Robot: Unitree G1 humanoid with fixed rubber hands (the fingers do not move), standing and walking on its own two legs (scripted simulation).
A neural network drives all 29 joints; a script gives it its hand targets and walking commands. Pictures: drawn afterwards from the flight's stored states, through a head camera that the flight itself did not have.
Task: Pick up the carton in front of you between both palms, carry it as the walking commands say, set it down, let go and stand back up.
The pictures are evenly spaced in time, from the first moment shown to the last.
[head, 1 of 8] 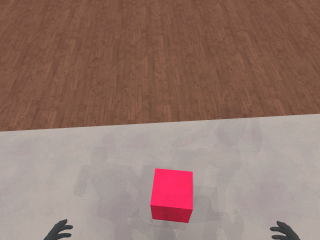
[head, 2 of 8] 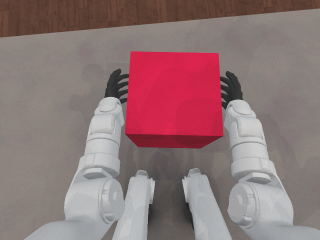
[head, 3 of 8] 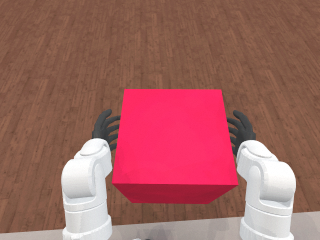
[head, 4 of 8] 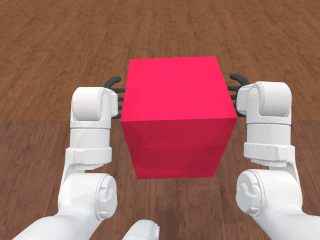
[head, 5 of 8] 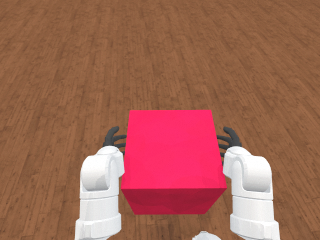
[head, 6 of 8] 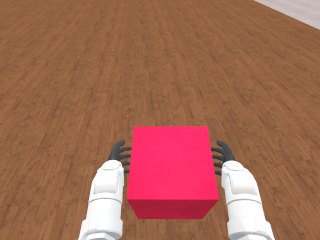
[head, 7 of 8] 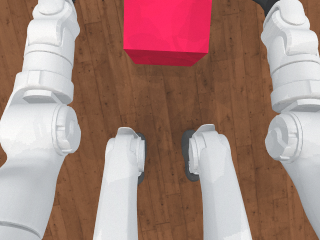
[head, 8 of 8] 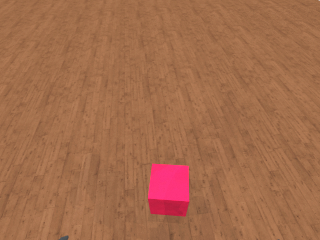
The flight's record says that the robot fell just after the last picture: no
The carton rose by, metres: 1.26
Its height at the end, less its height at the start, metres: +0.52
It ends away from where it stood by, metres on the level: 6.19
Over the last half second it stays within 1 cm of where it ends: yes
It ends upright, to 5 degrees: yes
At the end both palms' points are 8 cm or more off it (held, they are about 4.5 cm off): yes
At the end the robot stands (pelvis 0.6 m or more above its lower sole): yes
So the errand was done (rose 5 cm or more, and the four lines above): yes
